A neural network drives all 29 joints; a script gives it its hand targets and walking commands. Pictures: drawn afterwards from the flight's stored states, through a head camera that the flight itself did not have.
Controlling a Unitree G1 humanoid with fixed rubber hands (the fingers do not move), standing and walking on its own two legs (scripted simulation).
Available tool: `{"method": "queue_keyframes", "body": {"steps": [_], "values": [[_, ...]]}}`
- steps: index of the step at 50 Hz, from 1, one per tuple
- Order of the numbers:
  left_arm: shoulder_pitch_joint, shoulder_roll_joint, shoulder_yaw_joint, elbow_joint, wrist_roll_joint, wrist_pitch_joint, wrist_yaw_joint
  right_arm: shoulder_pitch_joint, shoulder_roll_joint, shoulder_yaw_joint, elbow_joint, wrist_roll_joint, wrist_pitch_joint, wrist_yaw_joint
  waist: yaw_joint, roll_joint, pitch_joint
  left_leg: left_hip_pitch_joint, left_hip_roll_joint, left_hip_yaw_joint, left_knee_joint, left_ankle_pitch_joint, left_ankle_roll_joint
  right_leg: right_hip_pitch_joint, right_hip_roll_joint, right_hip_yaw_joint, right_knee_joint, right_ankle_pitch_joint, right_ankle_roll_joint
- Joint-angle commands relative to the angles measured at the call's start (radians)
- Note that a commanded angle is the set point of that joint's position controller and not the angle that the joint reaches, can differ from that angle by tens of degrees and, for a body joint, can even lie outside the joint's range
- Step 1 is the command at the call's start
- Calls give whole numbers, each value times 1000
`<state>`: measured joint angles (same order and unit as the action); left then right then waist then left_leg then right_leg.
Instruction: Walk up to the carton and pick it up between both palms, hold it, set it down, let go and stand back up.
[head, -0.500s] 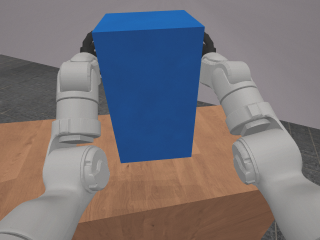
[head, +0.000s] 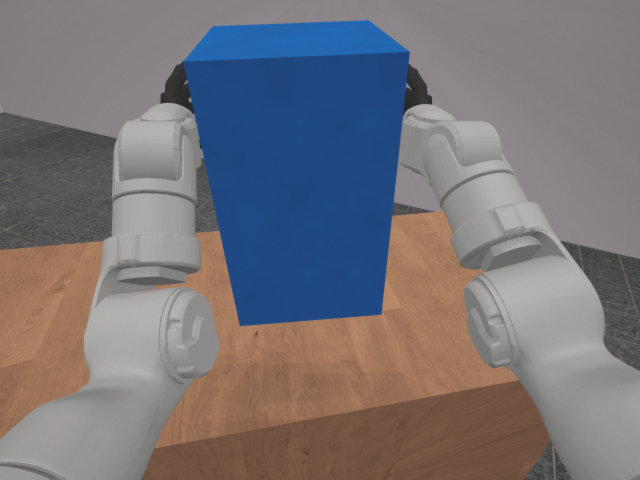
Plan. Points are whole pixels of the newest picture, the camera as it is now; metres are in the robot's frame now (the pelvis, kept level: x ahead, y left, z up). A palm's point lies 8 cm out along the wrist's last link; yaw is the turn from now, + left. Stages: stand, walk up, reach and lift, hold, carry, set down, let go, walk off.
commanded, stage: hold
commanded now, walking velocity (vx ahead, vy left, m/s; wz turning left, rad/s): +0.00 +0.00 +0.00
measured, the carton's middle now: (302, 178) +0.34 +0.00 +0.28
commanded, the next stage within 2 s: set down in 1.82 s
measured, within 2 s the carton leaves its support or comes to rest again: neither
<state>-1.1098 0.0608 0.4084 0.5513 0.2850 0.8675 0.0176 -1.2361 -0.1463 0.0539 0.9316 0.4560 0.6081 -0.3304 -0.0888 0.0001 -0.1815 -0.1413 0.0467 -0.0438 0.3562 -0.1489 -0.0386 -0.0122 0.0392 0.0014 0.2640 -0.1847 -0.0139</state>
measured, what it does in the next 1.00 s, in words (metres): stands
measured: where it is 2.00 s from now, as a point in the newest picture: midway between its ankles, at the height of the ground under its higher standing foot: outside the picture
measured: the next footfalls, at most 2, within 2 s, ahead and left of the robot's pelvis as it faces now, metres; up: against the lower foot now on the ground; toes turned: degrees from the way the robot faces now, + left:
none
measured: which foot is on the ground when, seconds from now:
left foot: down 0.00-1.00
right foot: down 0.00-1.00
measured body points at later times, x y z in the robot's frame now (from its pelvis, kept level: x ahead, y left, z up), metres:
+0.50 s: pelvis +0.00 +0.01 +0.00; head -0.09 +0.03 +0.44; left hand +0.39 +0.15 +0.33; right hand +0.39 -0.12 +0.34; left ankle +0.03 +0.14 -0.75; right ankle -0.02 -0.11 -0.75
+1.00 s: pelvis +0.00 +0.00 +0.00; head -0.10 +0.02 +0.44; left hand +0.38 +0.14 +0.34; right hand +0.38 -0.12 +0.34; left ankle +0.03 +0.14 -0.75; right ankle -0.02 -0.11 -0.75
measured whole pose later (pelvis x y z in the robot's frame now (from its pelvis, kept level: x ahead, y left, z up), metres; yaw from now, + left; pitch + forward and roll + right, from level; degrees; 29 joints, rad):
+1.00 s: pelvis +0.00 +0.00 +0.00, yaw +0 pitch -4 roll -1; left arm -1.11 0.05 0.41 0.56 0.28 0.86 0.03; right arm -1.25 -0.15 0.05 0.95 0.46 0.62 -0.33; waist -0.09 0.00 -0.19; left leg -0.15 0.04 -0.05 0.36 -0.15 -0.04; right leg -0.01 0.04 0.01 0.26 -0.18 -0.01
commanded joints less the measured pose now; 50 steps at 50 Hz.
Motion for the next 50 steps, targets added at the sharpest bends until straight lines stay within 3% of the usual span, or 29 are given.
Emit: {"method": "queue_keyframes", "body": {"steps": [1, 4, 7, 8, 10, 15, 24, 40, 42, 50], "values": [[-635, -561, -287, -47, -152, -56, -127, -689, 590, 106, -267, 127, -2, 100, -4, 39, -210, 179, -68, 31, -9, 160, -10, -80, 41, -4, -52, 154, 73], [-636, -574, -302, -73, -156, -59, -123, -706, 604, 122, -306, 136, -12, 100, 1, 40, -255, 191, -70, 28, 3, 193, -9, -66, 45, -6, -43, 175, 73], [-628, -572, -298, -71, -148, -55, -119, -681, 588, 117, -268, 135, -6, 103, 0, 51, -215, 198, -68, 28, 1, 201, -16, -84, 48, -8, -45, 167, 69], [-634, -526, -232, 19, -105, -49, -121, -717, 629, 122, -261, 123, 6, 97, 32, -38, -165, 151, -93, 43, -6, 104, 11, -79, 28, 2, -70, 114, 92], [-668, -563, -264, -3, -139, -66, -118, -734, 644, 113, -278, 130, 1, 96, 21, 1, -213, 133, -86, 38, -13, 99, 6, -76, 34, 10, -49, 135, 81], [-653, -588, -291, -22, -151, -61, -114, -714, 616, 119, -286, 149, 8, 87, -7, 31, -231, 156, -82, 35, 6, 160, -21, -66, 38, 10, -40, 187, 80], [-650, -613, -319, -66, -156, -49, -111, -705, 592, 118, -296, 159, 13, 97, -13, 73, -246, 155, -70, 27, 11, 207, -43, -45, 51, 5, -30, 172, 62], [-663, -600, -297, -33, -153, -57, -94, -723, 612, 116, -270, 155, 14, 108, 6, 39, -239, 149, -74, 28, 7, 164, -23, -76, 50, 12, -40, 147, 69], [-653, -609, -325, -84, -174, -61, -98, -708, 592, 107, -285, 159, 1, 107, -13, 80, -283, 208, -67, 17, 24, 255, -36, -82, 60, -3, -35, 204, 59], [-646, -572, -273, -5, -151, -60, -118, -719, 583, 84, -243, 124, 3, 108, 2, 44, -203, 154, -68, 30, -14, 146, -10, -86, 46, 3, -58, 110, 64]]}}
